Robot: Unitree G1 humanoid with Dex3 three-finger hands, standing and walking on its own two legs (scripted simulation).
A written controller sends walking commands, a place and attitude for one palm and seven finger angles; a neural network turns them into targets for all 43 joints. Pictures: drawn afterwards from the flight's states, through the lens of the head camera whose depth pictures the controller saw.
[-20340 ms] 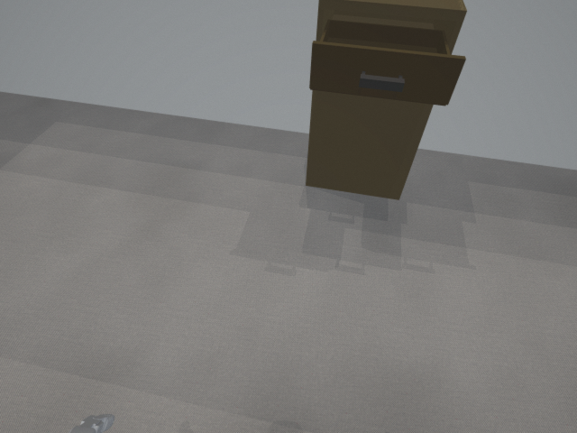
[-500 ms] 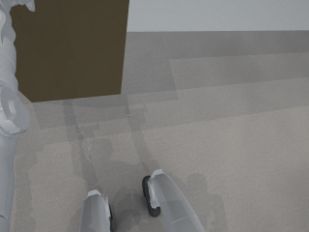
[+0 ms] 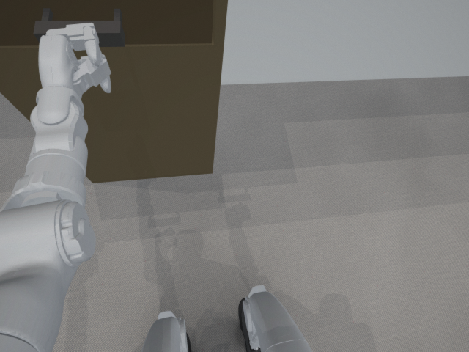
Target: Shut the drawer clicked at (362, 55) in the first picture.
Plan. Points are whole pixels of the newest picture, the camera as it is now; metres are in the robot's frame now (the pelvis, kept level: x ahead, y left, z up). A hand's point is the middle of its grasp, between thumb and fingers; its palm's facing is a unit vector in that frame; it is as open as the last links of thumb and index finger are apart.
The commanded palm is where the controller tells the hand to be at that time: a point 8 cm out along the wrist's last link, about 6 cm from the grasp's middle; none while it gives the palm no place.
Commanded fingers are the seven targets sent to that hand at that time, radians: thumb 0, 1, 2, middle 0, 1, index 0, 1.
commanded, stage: draw the hand back to the body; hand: left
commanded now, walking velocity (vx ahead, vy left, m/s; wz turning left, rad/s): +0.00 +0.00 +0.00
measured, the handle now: (82, 24) +0.65 +0.17 +0.07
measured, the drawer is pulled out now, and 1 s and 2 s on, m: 0.00 0.00 0.00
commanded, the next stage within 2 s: step back with the hand held close in 1.32 s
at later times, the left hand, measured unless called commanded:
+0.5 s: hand (21, 145) +0.39 +0.18 +0.15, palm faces +0.02 -0.99 -0.10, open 3.3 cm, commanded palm +0.34 +0.23 +0.16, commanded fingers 0.00 0.90 0.90 -1.40 -1.60 -1.40 -1.60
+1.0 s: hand out of the picture +0.24 +0.24 +0.22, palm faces +0.37 -0.87 -0.32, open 3.3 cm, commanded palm +0.18 +0.27 +0.24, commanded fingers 0.00 0.90 0.90 -1.40 -1.60 -1.40 -1.60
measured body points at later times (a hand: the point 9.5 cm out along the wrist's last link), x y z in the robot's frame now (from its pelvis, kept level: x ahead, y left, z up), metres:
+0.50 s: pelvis +0.02 +0.00 +0.06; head +0.06 -0.01 +0.50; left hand +0.38 +0.24 +0.16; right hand +0.17 -0.25 -0.04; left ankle -0.03 +0.11 -0.66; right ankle +0.03 -0.14 -0.66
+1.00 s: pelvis +0.02 +0.00 +0.08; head +0.00 -0.02 +0.53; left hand +0.21 +0.28 +0.24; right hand +0.21 -0.20 +0.00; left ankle -0.03 +0.11 -0.66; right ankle +0.03 -0.14 -0.66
